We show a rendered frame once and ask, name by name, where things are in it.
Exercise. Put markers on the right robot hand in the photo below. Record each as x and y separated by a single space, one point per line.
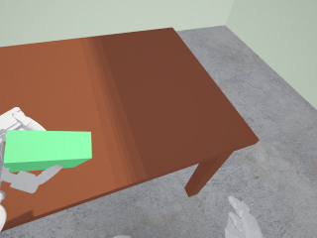
246 226

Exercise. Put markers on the sponge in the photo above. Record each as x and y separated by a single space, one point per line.
34 150

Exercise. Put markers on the table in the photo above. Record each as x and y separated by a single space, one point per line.
151 107

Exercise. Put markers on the left robot hand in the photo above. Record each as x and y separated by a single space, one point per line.
15 119

